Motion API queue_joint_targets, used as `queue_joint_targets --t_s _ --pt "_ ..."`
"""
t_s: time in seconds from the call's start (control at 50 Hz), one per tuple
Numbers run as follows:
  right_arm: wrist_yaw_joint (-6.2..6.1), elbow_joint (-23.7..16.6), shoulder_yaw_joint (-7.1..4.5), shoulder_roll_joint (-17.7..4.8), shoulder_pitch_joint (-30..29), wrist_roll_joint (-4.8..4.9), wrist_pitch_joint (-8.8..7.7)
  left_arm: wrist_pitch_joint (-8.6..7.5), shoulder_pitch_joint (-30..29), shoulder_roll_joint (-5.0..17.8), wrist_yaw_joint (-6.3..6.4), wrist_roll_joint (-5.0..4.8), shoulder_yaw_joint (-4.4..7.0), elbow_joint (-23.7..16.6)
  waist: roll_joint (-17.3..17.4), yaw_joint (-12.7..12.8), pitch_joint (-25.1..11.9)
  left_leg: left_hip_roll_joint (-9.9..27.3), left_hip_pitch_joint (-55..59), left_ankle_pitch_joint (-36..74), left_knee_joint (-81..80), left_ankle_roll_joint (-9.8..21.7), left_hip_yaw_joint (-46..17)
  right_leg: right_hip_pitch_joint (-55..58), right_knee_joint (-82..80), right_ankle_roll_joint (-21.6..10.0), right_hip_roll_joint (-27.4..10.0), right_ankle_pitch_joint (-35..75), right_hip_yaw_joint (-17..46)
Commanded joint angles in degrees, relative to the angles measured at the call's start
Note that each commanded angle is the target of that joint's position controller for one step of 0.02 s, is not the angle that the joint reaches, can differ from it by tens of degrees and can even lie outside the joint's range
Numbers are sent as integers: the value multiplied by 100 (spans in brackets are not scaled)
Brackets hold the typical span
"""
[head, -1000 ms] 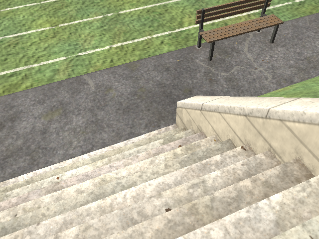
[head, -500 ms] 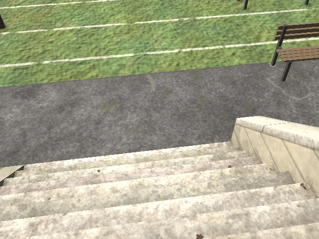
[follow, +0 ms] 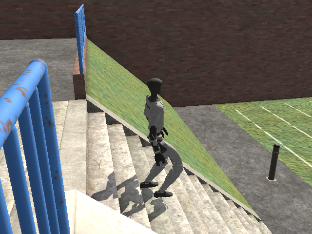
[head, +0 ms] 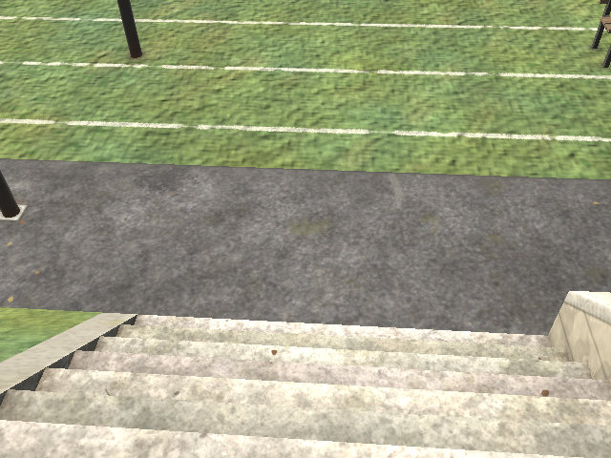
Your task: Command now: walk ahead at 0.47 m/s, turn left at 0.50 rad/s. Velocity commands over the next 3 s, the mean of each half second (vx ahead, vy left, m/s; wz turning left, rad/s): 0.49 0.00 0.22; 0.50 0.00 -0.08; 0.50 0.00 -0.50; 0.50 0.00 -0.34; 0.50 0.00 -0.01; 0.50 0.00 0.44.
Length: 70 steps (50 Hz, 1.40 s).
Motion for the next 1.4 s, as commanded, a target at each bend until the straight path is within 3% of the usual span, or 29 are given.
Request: queue_joint_targets --t_s 0.02,0.04,0.08,0.16,0.2,0.22,0.26,0.3,0.32,0.36,0.4,0.44,0.58,0.6,0.62,0.66,0.72,0.78,0.8,0.88,1.08,1.2,1.22,1.24,1.28,1.3,1.32,1.36,1.4 --pt "-37 -714 464 750 -1145 -146 353 -6 1007 -416 10 415 -293 38 -455 721 1145 934 -2017 1216 -529 1270 -1446 -453 -1283 -52 -481 3773 393" --pt "-174 -1136 532 604 -1590 -280 301 -24 1888 -641 -126 242 -347 366 -239 1134 690 -109 -4161 722 -380 682 235 2837 -1897 -20 -293 7070 -255" --pt "-276 -1241 366 -335 -1931 -203 75 95 1176 -318 -331 63 -262 -157 89 1224 943 -181 -5290 -757 -430 448 508 4649 -1742 570 -186 6445 -656" --pt "81 -704 163 -1140 -671 -271 109 263 3234 747 -220 356 83 552 -1126 1925 1276 141 -2662 -208 2783 632 -1009 5144 -4843 158 79 3412 -923" --pt "515 -226 300 -16 1012 -88 265 301 3097 1509 -166 579 323 623 -915 924 -25 -645 -2618 -131 6341 705 -1406 5835 -3490 -1161 -1146 7134 629" --pt "501 -532 251 101 1510 114 293 206 2363 1623 -303 271 273 276 -956 163 -742 -707 -4530 -117 6911 285 -1004 6643 -3153 -1946 -1887 9820 2034" --pt "240 -1033 163 -598 83 235 523 238 1728 1198 -376 310 272 444 -317 656 454 -132 -6825 1111 7131 -69 -1303 5632 -4197 -1972 -2604 5274 3974" --pt "96 -989 498 168 -153 55 536 129 1425 -619 -294 443 -339 794 843 62 1417 800 -6359 3390 4028 68 -1522 3291 -4445 -969 -1936 5138 2405" --pt "119 -902 561 292 -64 90 554 10 1233 -773 -135 355 -403 957 274 -258 1613 1155 -5217 3855 3130 137 -1095 1802 -4569 -808 -1537 4772 1901" --pt "424 -711 547 194 -582 -52 728 -248 1246 -543 52 -11 -494 953 -125 -1 1048 1081 -2441 5777 1596 51 -246 -656 -4442 -1062 -646 2754 881" --pt "606 -879 588 40 -1008 -165 713 -330 1377 89 186 116 -459 1140 12 93 936 1007 -2458 6349 1769 0 -468 -361 -3904 -933 -482 2391 942" --pt "458 -983 522 -475 -1816 -330 628 -402 2166 126 356 10 -518 1170 242 715 930 890 -3577 7198 -397 -42 -325 1505 -3076 -938 -620 2078 1039" --pt "389 -1275 700 -170 -2949 -368 893 -37 2476 64 157 -8 -662 1184 -117 1129 1589 842 -1859 5942 -3309 -116 79 1960 -2550 -1397 -874 1408 1864" --pt "-102 -1347 456 -178 -3594 833 727 336 2801 166 325 -438 -375 1223 465 1832 1493 585 -1165 6128 -3992 -161 521 2573 -2100 -902 -605 2636 930" --pt "-254 -1098 486 -93 -2626 842 684 455 2270 380 404 -367 -320 1154 -466 1269 1083 863 134 6332 -3397 26 135 1952 -1267 -1001 -763 2925 1087" --pt "-384 -544 270 -524 -949 666 663 523 2381 169 427 -290 -229 1220 64 680 995 756 1286 5946 -5172 81 680 2193 470 -865 -219 3306 334" --pt "-240 -46 124 -701 562 588 864 552 2857 -178 437 -409 -132 935 1007 497 -409 2264 5757 8714 -1561 669 -476 -2368 4196 -434 379 -2579 -129" --pt "-373 -184 35 -634 175 435 922 649 1455 -82 459 -234 -145 338 733 323 102 2884 3049 1726 -3400 1764 -1857 -2840 2881 -179 -115 50 387" --pt "143 -85 250 -175 -187 -756 696 350 1446 -767 87 -22 -477 408 -283 324 1846 2276 767 1005 -3880 1383 -1495 -2939 1760 -289 -444 2341 903" --pt "-65 -16 446 208 -720 -418 254 207 2374 -232 -439 280 -282 1128 779 991 1030 1622 -1525 1671 -3325 1194 -510 -626 640 -366 -267 4472 222" --pt "-303 927 749 506 888 -474 218 410 479 -288 -274 221 -456 534 341 343 1508 2262 141 1733 -1797 1074 -478 -832 -2453 -30 -631 5700 393" --pt "-490 648 384 -174 512 -161 481 406 -909 -15 -185 194 -286 171 540 -32 1847 2431 964 2089 -902 269 95 576 -5326 -120 -709 3572 -169" --pt "-284 650 321 -479 386 -590 527 331 736 -110 -162 220 -194 875 701 582 1277 2378 -126 3143 51 143 490 3044 -3560 -30 -273 4591 -694" --pt "-203 589 238 -499 -171 -186 653 302 1399 319 -164 89 -25 1234 -29 963 1290 1896 518 2598 1262 -5 831 2993 -6235 -86 -491 4151 -529" --pt "120 654 54 -568 182 -368 838 110 3863 1075 -50 222 439 2299 -1563 1631 526 599 -1438 -607 5369 -88 972 6432 -5756 -692 -594 6475 -440" --pt "337 322 148 273 388 -188 720 13 4156 1575 -19 158 516 2256 -1398 1283 -654 292 -2798 -910 6145 49 710 7872 -3612 -1302 -1065 8632 260" --pt "343 -326 152 346 -678 12 529 -61 4705 1417 -56 343 487 2544 -1024 1697 -602 268 -3972 -1069 6459 89 790 8070 -3852 -1533 -1447 8536 782" --pt "63 -981 141 170 -1609 244 346 27 3075 295 -250 60 97 2045 -470 1121 776 904 -5279 24 4894 267 -117 5728 -4450 -1639 -2143 3766 2299" --pt "-186 -678 268 366 -1342 -164 370 31 1773 -591 -251 178 -343 1558 479 387 1437 1478 -3744 2375 2197 478 -598 2640 -4395 -1264 -1571 3406 1361"
Next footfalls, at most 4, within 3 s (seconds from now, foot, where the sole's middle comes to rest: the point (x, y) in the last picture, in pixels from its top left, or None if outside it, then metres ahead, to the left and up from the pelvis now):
0.18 right None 0.16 -0.05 -0.91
0.68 left None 0.43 0.16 -1.11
1.26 right None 0.62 -0.10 -1.32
1.66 left None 0.88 0.03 -1.52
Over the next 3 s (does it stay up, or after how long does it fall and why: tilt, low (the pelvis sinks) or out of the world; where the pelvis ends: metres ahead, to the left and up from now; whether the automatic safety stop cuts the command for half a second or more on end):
stays up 1.40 -0.23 -1.25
